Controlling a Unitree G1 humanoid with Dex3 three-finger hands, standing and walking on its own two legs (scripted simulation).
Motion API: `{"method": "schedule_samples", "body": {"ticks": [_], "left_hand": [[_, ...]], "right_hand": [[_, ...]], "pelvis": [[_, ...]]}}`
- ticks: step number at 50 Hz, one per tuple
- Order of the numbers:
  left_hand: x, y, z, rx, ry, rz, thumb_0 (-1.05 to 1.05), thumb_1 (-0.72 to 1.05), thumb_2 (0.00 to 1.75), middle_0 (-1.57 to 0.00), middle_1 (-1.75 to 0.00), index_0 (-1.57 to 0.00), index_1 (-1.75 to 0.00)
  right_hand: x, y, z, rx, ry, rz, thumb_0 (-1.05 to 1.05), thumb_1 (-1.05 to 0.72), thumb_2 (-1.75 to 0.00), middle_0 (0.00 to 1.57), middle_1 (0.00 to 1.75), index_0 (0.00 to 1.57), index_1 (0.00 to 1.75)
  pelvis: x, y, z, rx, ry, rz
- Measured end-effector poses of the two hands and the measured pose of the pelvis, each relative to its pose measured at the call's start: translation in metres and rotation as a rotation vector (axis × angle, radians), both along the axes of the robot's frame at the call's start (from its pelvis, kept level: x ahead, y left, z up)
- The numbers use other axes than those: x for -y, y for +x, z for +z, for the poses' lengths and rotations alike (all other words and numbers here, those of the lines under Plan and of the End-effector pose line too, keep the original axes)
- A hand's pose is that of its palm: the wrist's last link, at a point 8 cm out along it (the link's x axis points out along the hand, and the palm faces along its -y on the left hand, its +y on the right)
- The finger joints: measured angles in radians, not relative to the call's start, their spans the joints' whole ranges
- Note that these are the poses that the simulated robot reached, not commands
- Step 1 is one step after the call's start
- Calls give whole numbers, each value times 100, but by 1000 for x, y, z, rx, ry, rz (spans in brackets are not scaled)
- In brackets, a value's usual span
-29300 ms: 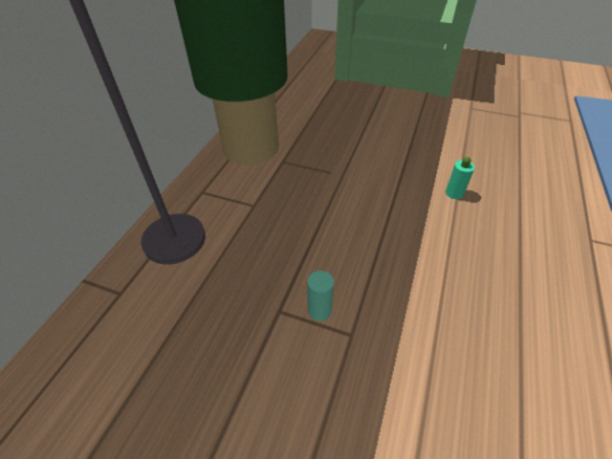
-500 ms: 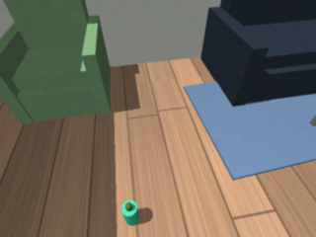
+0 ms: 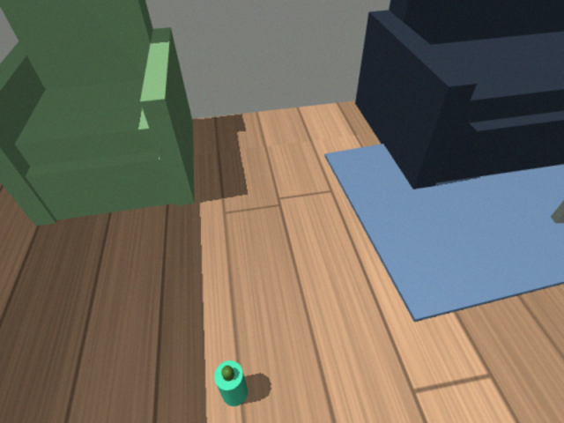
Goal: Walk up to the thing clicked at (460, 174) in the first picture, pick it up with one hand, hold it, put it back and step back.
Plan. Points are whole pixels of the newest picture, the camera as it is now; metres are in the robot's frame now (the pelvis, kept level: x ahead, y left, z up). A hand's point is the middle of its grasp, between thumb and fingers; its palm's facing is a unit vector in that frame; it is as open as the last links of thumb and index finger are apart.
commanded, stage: stand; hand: left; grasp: from the side
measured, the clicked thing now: (231, 381) +0.41 +0.19 -0.68
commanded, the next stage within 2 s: step back in 0.64 s
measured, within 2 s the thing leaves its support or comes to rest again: neither
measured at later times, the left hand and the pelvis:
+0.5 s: hand out of the picture +0.07 +0.24 -0.16, palm faces -0.01 -0.94 -0.35, open 7.4 cm; pelvis +0.01 -0.01 +0.00, yaw +0 degrees
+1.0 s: hand out of the picture +0.11 +0.31 -0.18, palm faces +0.01 -0.93 -0.38, open 7.4 cm; pelvis -0.05 +0.04 -0.03, yaw +2 degrees
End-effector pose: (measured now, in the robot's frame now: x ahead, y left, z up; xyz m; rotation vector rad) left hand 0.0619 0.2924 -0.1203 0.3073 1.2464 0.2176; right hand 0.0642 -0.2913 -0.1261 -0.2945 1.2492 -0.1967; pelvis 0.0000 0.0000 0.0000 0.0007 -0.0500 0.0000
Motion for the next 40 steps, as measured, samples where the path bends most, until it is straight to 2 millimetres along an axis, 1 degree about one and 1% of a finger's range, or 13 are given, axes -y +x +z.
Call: {"method": "schedule_samples", "body": {"ticks": [17,32,34,37,40], "left_hand": [[3,-2,0,-19,1,6,1,90,90,-21,-30,-20,-30],[8,6,1,-8,0,-1,1,90,90,-21,-30,-20,-30],[6,8,0,2,-4,18,1,90,90,-21,-30,-20,-30],[-1,9,-1,19,7,26,1,90,90,-21,-30,-20,-30],[-13,12,-3,31,24,6,1,90,90,-21,-30,-20,-30]], "right_hand": [[6,2,0,-13,-1,1,1,-91,-90,21,30,21,30],[11,5,0,-18,-1,0,1,-91,-90,21,30,21,30],[13,6,-1,-14,0,-6,1,-91,-90,21,30,21,30],[17,8,-2,3,-13,-11,1,-91,-90,21,30,21,30],[18,6,-1,13,-37,-11,1,-91,-90,21,30,21,30]], "pelvis": [[4,4,0,-6,1,-1],[9,8,0,-12,0,0],[9,5,-1,-16,-4,4],[6,-6,-5,-14,-7,9],[-4,-16,-10,-13,2,6]]}}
